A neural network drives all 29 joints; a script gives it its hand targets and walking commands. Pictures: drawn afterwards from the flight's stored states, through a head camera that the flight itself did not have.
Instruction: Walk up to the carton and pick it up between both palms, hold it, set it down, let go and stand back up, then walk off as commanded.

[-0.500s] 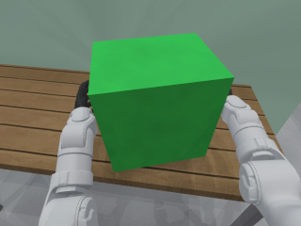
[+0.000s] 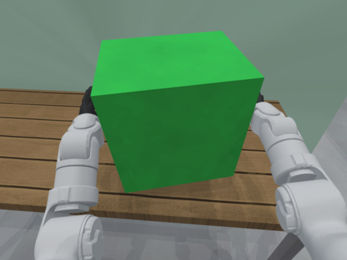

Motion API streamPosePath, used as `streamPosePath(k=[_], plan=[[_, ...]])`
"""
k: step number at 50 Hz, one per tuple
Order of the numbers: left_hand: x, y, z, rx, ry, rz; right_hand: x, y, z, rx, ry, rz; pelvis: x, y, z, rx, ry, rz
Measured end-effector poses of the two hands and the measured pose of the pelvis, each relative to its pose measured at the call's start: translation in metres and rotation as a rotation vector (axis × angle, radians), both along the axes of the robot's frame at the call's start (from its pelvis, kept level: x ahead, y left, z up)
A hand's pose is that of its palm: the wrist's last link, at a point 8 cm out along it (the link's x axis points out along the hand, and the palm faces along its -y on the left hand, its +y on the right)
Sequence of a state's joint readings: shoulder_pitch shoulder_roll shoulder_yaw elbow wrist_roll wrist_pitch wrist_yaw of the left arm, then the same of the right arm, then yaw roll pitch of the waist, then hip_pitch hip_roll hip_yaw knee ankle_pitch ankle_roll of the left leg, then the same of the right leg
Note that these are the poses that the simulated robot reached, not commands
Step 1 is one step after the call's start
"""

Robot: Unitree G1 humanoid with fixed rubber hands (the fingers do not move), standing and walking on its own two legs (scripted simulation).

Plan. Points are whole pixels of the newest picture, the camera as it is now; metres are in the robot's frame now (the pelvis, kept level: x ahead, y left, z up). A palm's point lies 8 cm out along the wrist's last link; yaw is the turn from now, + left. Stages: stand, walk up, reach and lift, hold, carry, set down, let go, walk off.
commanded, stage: reach and lift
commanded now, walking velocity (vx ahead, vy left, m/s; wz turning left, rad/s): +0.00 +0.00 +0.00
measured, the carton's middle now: (172, 113) +0.43 +0.00 +0.18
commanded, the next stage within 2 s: hold in 1.60 s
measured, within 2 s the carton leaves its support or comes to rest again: neither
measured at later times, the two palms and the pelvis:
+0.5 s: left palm (81, 105) +0.38 +0.20 +0.24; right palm (257, 98) +0.39 -0.17 +0.25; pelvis +0.01 +0.02 +0.00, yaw +0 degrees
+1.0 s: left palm (82, 91) +0.39 +0.19 +0.27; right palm (267, 90) +0.38 -0.18 +0.27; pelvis -0.01 +0.03 +0.00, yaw -1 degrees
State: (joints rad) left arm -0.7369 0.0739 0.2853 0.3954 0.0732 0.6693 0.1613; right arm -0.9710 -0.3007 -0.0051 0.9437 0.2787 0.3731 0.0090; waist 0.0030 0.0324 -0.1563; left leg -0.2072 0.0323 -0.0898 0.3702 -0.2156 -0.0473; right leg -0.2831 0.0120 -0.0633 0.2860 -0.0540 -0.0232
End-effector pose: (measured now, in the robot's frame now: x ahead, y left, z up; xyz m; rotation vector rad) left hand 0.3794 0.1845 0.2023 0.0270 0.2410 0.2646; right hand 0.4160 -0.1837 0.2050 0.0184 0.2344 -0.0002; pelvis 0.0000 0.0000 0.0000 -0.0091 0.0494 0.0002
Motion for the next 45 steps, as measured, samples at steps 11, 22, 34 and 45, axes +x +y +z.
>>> streamPosePath(k=[11,22,34,45], plan=[[0.000,0.011,0.012,0.014,-0.018,-0.024,-0.007,0.010,0.013,0.014,-0.017,-0.023,0.006,0.011,0.000,-0.014,-0.026,0.010],[0.004,0.012,0.029,0.027,-0.028,-0.074,-0.019,0.011,0.035,0.023,-0.026,-0.073,0.007,0.022,-0.001,-0.024,-0.040,0.007],[0.004,0.006,0.043,0.027,-0.016,-0.119,-0.034,0.004,0.053,0.038,-0.011,-0.121,0.001,0.031,-0.001,-0.022,-0.041,-0.011],[0.006,0.003,0.058,0.028,-0.006,-0.131,-0.037,0.001,0.063,0.050,0.000,-0.135,-0.006,0.031,-0.002,-0.017,-0.021,-0.016]])
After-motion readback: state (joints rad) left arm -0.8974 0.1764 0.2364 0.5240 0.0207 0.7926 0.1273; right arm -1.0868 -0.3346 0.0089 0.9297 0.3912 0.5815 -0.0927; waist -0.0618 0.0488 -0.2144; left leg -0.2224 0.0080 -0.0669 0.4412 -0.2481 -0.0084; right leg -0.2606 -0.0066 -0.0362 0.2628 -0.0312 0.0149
